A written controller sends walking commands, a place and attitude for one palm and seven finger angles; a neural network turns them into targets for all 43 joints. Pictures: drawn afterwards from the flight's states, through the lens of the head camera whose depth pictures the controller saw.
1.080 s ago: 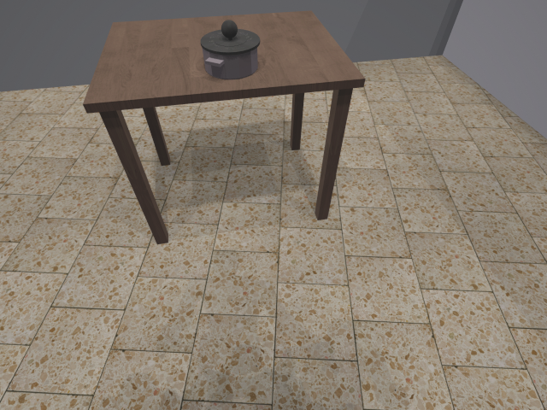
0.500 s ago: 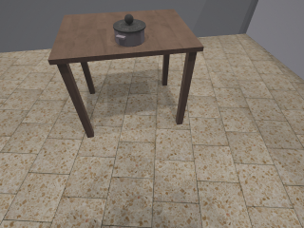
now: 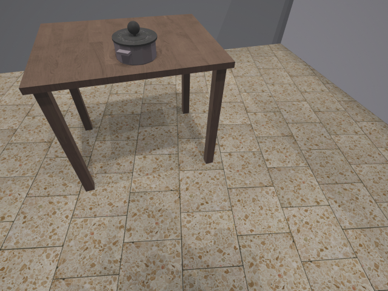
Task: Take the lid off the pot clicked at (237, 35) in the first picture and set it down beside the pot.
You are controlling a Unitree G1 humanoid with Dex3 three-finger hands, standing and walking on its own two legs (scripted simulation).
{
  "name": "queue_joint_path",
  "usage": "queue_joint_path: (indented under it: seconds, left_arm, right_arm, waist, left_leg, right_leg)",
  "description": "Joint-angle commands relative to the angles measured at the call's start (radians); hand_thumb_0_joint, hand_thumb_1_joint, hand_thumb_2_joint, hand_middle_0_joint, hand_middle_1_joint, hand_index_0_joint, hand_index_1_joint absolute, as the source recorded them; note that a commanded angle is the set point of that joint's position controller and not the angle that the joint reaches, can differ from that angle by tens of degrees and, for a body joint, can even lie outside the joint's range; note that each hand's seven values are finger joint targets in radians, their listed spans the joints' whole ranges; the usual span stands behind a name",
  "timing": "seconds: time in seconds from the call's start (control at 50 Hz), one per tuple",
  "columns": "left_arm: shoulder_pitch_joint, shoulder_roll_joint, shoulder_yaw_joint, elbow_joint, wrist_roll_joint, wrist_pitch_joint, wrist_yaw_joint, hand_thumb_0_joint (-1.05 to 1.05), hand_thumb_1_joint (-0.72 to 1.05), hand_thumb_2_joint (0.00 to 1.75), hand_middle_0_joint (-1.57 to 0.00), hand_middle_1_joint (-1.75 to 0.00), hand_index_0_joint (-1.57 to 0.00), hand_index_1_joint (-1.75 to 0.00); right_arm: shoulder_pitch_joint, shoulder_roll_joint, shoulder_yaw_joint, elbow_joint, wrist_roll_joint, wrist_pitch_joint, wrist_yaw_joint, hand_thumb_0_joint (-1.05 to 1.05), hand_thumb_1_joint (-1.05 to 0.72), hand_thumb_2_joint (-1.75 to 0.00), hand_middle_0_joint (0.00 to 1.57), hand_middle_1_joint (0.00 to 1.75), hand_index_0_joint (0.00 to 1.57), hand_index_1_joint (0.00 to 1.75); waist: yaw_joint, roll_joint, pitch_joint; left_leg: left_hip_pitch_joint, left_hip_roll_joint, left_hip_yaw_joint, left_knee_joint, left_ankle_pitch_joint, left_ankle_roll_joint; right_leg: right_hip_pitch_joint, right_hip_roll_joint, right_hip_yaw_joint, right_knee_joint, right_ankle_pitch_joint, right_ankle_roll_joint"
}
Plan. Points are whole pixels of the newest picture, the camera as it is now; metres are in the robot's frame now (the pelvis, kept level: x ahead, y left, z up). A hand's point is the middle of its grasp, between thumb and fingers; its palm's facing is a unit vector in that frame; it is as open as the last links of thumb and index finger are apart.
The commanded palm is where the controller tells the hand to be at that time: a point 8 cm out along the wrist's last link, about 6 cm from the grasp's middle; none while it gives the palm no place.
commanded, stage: walk to a spot facing it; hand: left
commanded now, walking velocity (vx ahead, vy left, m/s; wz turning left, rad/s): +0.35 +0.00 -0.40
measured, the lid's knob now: (133, 27) +1.05 +0.32 +0.10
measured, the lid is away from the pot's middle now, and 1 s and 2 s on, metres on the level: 0.00 0.00 0.00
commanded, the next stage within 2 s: turn to face it in 0.64 s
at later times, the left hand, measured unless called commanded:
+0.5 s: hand (146, 271) +0.21 +0.13 -0.16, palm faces -0.08 -0.98 -0.16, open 7.3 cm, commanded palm none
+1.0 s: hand (165, 187) +0.45 +0.12 -0.16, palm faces -0.14 -0.97 -0.19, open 7.3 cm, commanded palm none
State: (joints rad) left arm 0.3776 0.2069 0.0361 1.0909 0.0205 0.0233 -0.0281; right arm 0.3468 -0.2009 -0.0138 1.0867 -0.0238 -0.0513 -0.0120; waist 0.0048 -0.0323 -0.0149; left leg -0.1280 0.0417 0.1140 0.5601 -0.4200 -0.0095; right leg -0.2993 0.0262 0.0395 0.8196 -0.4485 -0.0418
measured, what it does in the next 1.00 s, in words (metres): walks ahead: right foot, then left foot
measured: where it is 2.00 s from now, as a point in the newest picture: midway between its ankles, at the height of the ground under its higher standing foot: (206, 272)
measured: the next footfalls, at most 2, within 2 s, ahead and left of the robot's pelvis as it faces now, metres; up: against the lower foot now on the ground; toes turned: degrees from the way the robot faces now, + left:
right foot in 0.20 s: +0.18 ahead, -0.14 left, +0.00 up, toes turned -12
left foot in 0.62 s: +0.38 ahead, +0.07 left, +0.00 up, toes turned +0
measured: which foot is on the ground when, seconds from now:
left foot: down 0.00-0.20, up 0.22-0.60, down 0.62-1.00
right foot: up 0.00-0.18, down 0.20-0.62, up 0.64-0.98, down 1.00-1.00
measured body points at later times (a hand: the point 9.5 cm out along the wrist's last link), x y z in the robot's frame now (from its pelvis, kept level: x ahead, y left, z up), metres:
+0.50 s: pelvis +0.17 -0.04 +0.01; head +0.17 -0.03 +0.46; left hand +0.21 +0.18 -0.15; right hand +0.22 -0.28 -0.13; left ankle +0.28 +0.08 -0.68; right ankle +0.14 -0.13 -0.73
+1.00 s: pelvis +0.35 -0.05 +0.01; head +0.36 -0.05 +0.46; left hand +0.46 +0.17 -0.14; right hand +0.25 -0.25 -0.15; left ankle +0.34 +0.07 -0.73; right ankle +0.39 -0.17 -0.72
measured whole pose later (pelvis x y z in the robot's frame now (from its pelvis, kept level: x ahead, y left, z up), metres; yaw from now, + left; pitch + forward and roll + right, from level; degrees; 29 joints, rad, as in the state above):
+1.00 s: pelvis +0.35 -0.05 +0.01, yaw -9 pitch -1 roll +1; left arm 0.21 0.17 0.05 1.00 0.02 -0.01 0.00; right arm 0.40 -0.14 -0.03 1.11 -0.02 -0.02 -0.02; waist -0.04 -0.02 0.03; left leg -0.17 0.03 0.15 0.50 -0.31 0.01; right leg -0.35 -0.07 -0.09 0.60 -0.19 0.03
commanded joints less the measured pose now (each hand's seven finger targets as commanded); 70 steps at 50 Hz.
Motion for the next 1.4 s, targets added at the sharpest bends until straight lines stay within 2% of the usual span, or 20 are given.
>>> queue_joint_path:
  seconds: [0.0,0.14,0.16,0.18,0.2,0.32,0.48,0.54,0.56,0.6,0.66,0.76,0.84,0.94,1.02,1.1,1.28,1.3,1.34,1.38]
  left_arm:
    - [-0.241,0.069,0.028,-0.182,0.001,-0.058,-0.004,0.0,0.9,0.9,-0.2,-0.3,-0.2,-0.3]
    - [0.068,0.049,0.05,-0.081,0.007,-0.058,-0.013,0.0,0.9,0.9,-0.2,-0.3,-0.2,-0.3]
    - [0.21,0.132,0.071,-0.043,0.012,-0.074,-0.001,0.0,0.9,0.9,-0.2,-0.3,-0.2,-0.3]
    - [0.286,0.235,0.094,-0.032,0.004,-0.084,0.017,0.0,0.9,0.9,-0.2,-0.3,-0.2,-0.3]
    - [0.242,0.248,0.093,-0.043,-0.014,-0.077,0.03,0.0,0.9,0.9,-0.2,-0.3,-0.2,-0.3]
    - [-0.039,0.107,0.045,-0.094,0.011,-0.091,0.046,0.0,0.9,0.9,-0.2,-0.3,-0.2,-0.3]
    - [0.025,0.123,0.05,-0.068,0.007,-0.098,0.037,0.0,0.9,0.9,-0.2,-0.3,-0.2,-0.3]
    - [0.012,0.111,0.052,-0.067,0.002,-0.09,0.036,0.0,0.9,0.9,-0.2,-0.3,-0.2,-0.3]
    - [0.013,0.083,0.048,-0.072,0.0,-0.087,0.034,0.0,0.9,0.9,-0.2,-0.3,-0.2,-0.3]
    - [0.018,0.013,0.034,-0.125,-0.006,-0.087,0.023,0.0,0.9,0.9,-0.2,-0.3,-0.2,-0.3]
    - [-0.07,0.027,0.05,-0.125,0.01,-0.07,0.014,0.0,0.9,0.9,-0.2,-0.3,-0.2,-0.3]
    - [0.036,-0.041,0.037,-0.083,0.012,-0.031,0.014,0.0,0.9,0.9,-0.2,-0.3,-0.2,-0.3]
    - [-0.035,-0.046,0.015,-0.096,0.007,-0.04,0.027,0.0,0.9,0.9,-0.2,-0.3,-0.2,-0.3]
    - [-0.063,0.003,0.027,-0.113,0.001,-0.043,0.037,0.0,0.9,0.9,-0.2,-0.3,-0.2,-0.3]
    - [0.049,0.186,0.066,-0.106,-0.002,-0.058,0.059,0.0,0.9,0.9,-0.2,-0.3,-0.2,-0.3]
    - [-0.123,0.11,0.055,-0.164,0.002,-0.047,0.074,0.0,0.9,0.9,-0.2,-0.3,-0.2,-0.3]
    - [-0.148,0.168,0.079,-0.209,0.006,-0.014,0.061,0.0,0.9,0.9,-0.2,-0.3,-0.2,-0.3]
    - [-0.145,0.156,0.076,-0.212,0.001,-0.006,0.056,0.0,0.9,0.9,-0.2,-0.3,-0.2,-0.3]
    - [-0.205,0.065,0.053,-0.301,-0.007,0.001,0.044,0.0,0.9,0.9,-0.2,-0.3,-0.2,-0.3]
    - [-0.256,0.076,0.061,-0.292,0.002,0.002,0.047,0.0,0.9,0.9,-0.2,-0.3,-0.2,-0.3]
  right_arm:
    - [0.148,-0.157,-0.045,-0.006,-0.001,-0.039,-0.025,0.0,-0.9,-0.9,0.2,0.3,0.2,0.3]
    - [0.054,-0.168,-0.055,0.0,0.006,-0.034,-0.014,0.0,-0.9,-0.9,0.2,0.3,0.2,0.3]
    - [0.059,-0.133,-0.048,-0.011,0.015,-0.033,-0.003,0.0,-0.9,-0.9,0.2,0.3,0.2,0.3]
    - [0.064,-0.045,-0.035,-0.054,0.027,-0.04,0.004,0.0,-0.9,-0.9,0.2,0.3,0.2,0.3]
    - [-0.022,-0.054,-0.042,-0.086,0.023,-0.033,0.002,0.0,-0.9,-0.9,0.2,0.3,0.2,0.3]
    - [0.023,0.001,-0.049,-0.056,-0.005,0.014,0.015,0.0,-0.9,-0.9,0.2,0.3,0.2,0.3]
    - [-0.163,0.0,-0.05,-0.158,0.004,-0.007,0.039,0.0,-0.9,-0.9,0.2,0.3,0.2,0.3]
    - [-0.083,-0.021,-0.054,-0.136,0.001,-0.02,0.028,0.0,-0.9,-0.9,0.2,0.3,0.2,0.3]
    - [0.018,-0.056,-0.063,-0.107,-0.002,-0.027,0.017,0.0,-0.9,-0.9,0.2,0.3,0.2,0.3]
    - [0.243,-0.238,-0.096,-0.074,-0.011,-0.024,-0.002,0.0,-0.9,-0.9,0.2,0.3,0.2,0.3]
    - [0.029,-0.095,-0.059,-0.122,-0.003,-0.024,-0.01,0.0,-0.9,-0.9,0.2,0.3,0.2,0.3]
    - [-0.003,-0.035,-0.039,-0.104,0.006,-0.046,-0.019,0.0,-0.9,-0.9,0.2,0.3,0.2,0.3]
    - [0.028,-0.057,-0.032,-0.065,0.008,-0.031,-0.015,0.0,-0.9,-0.9,0.2,0.3,0.2,0.3]
    - [0.009,-0.095,-0.049,-0.053,0.008,0.013,-0.014,0.0,-0.9,-0.9,0.2,0.3,0.2,0.3]
    - [-0.004,-0.012,-0.046,-0.101,0.013,0.048,-0.01,0.0,-0.9,-0.9,0.2,0.3,0.2,0.3]
    - [-0.026,-0.017,-0.061,-0.098,0.013,0.071,0.011,0.0,-0.9,-0.9,0.2,0.3,0.2,0.3]
    - [-0.073,-0.035,-0.062,-0.19,0.002,0.076,0.026,0.0,-0.9,-0.9,0.2,0.3,0.2,0.3]
    - [-0.036,-0.064,-0.07,-0.19,0.001,0.07,0.029,0.0,-0.9,-0.9,0.2,0.3,0.2,0.3]
    - [0.065,-0.263,-0.107,-0.201,-0.006,0.058,0.017,0.0,-0.9,-0.9,0.2,0.3,0.2,0.3]
    - [0.01,-0.262,-0.102,-0.2,-0.004,0.057,-0.002,0.0,-0.9,-0.9,0.2,0.3,0.2,0.3]
  waist:
    - [-0.061,0.111,0.206]
    - [0.111,0.085,0.04]
    - [0.171,-0.051,-0.05]
    - [0.164,-0.281,-0.115]
    - [0.152,-0.129,-0.079]
    - [-0.027,-0.034,0.078]
    - [0.022,-0.053,0.111]
    - [-0.028,-0.015,0.115]
    - [-0.07,0.06,0.08]
    - [-0.119,0.387,-0.04]
    - [-0.052,0.186,0.131]
    - [0.02,0.127,0.055]
    - [-0.001,0.154,0.039]
    - [0.015,0.161,0.028]
    - [0.063,-0.211,-0.068]
    - [-0.005,-0.092,0.002]
    - [-0.014,-0.115,0.024]
    - [-0.038,-0.026,0.003]
    - [-0.098,0.42,0.004]
    - [-0.081,0.285,-0.024]
  left_leg:
    - [0.167,0.384,-0.33,-0.337,0.386,0.225]
    - [-0.074,0.189,0.072,0.029,0.576,0.086]
    - [-0.22,0.141,0.114,0.33,0.452,0.047]
    - [-0.46,0.018,0.086,0.657,-0.088,0.011]
    - [-0.55,0.046,-0.03,0.8,-0.145,0.026]
    - [-0.399,0.138,-0.057,0.577,0.099,-0.006]
    - [-0.335,0.071,-0.005,0.154,0.175,-0.009]
    - [-0.102,0.021,0.035,0.003,0.216,0.001]
    - [0.063,0.039,-0.002,-0.054,0.184,0.015]
    - [0.267,0.448,-0.569,-0.319,0.06,0.174]
    - [-0.056,0.394,-0.416,-0.416,-0.144,0.169]
    - [-0.1,0.262,-0.059,-0.352,0.461,0.154]
    - [-0.063,0.22,-0.04,-0.274,0.737,0.178]
    - [-0.117,0.189,-0.134,-0.149,0.52,0.143]
    - [-0.408,-0.016,-0.089,0.459,-0.236,0.006]
    - [-0.397,0.041,-0.09,0.598,-0.074,-0.014]
    - [-0.177,-0.003,0.029,0.096,0.093,-0.011]
    - [-0.061,0.005,0.0,-0.032,0.195,-0.003]
    - [0.037,0.38,-0.575,-0.259,0.646,0.21]
    - [-0.014,0.325,-0.545,-0.264,0.403,0.224]
  right_leg:
    - [-0.484,-0.128,-0.019,0.216,-0.025,0.006]
    - [0.203,0.005,-0.232,-0.209,0.235,-0.036]
    - [0.403,-0.107,-0.072,-0.295,0.141,-0.085]
    - [0.503,-0.4,0.444,-0.497,0.055,-0.203]
    - [0.447,-0.466,0.597,-0.596,-0.028,-0.263]
    - [-0.047,-0.3,0.161,-0.629,0.077,-0.164]
    - [0.077,-0.265,0.108,-0.613,0.161,-0.146]
    - [0.009,-0.208,0.053,-0.482,0.23,-0.106]
    - [-0.058,-0.157,0.022,-0.311,0.297,-0.083]
    - [-0.339,0.011,-0.102,0.272,-0.129,-0.003]
    - [-0.4,-0.11,-0.024,0.477,0.062,-0.003]
    - [-0.249,-0.132,-0.061,0.288,0.202,0.048]
    - [-0.129,-0.113,-0.131,-0.017,0.212,0.067]
    - [0.062,-0.07,-0.163,-0.281,0.272,0.075]
    - [0.291,-0.503,0.184,-0.491,0.779,-0.127]
    - [0.133,-0.41,-0.045,-0.499,0.572,-0.115]
    - [0.034,-0.382,-0.207,-0.352,0.385,-0.036]
    - [-0.031,-0.36,-0.231,-0.234,0.323,0.004]
    - [-0.351,-0.13,-0.21,0.213,-0.25,0.123]
    - [-0.379,-0.134,-0.055,0.384,-0.106,0.102]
